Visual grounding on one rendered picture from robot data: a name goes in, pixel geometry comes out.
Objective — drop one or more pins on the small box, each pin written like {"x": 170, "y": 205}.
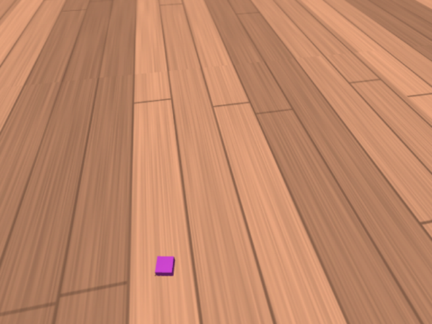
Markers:
{"x": 165, "y": 266}

